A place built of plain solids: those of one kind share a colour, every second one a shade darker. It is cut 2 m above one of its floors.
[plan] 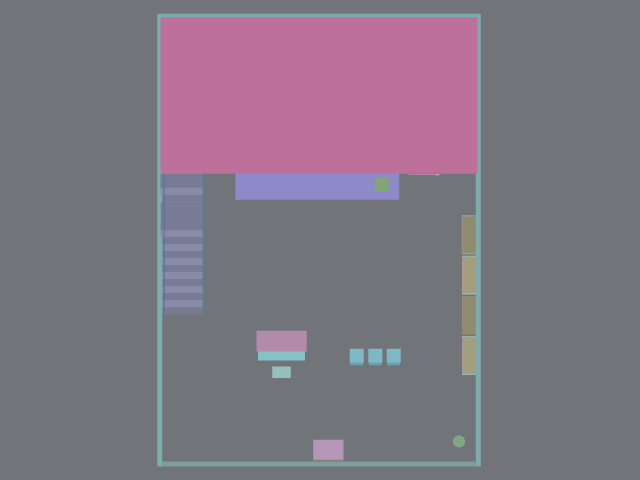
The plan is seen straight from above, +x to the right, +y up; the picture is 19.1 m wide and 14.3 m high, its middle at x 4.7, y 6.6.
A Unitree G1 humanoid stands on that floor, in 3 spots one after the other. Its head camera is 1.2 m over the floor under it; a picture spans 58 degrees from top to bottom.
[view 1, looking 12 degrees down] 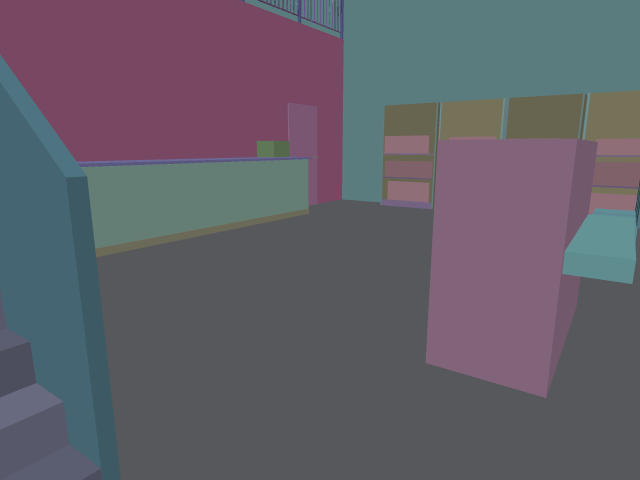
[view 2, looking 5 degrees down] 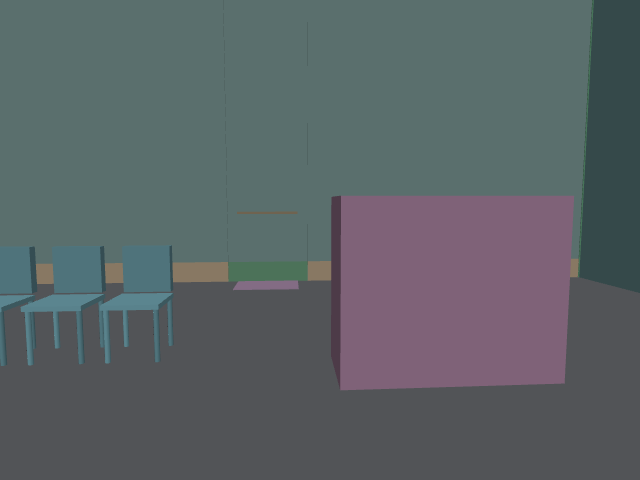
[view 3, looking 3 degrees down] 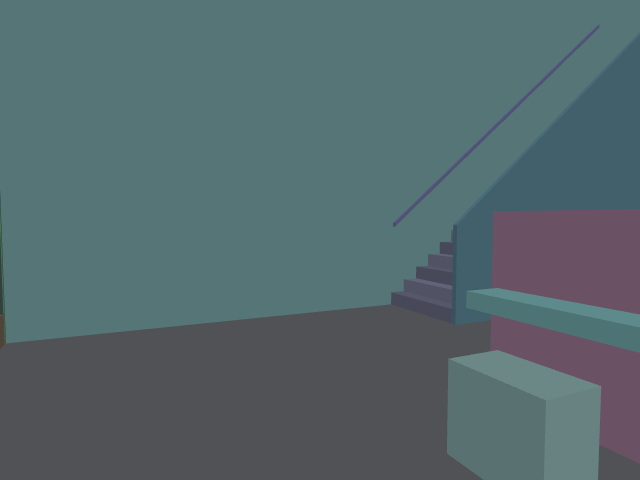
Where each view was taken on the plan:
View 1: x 0.60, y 3.09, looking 35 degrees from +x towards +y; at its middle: ground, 5.77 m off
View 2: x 4.62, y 6.56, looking -94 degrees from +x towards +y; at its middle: window_wall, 6.60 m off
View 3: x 4.95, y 1.00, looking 155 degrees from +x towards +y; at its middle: wall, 5.47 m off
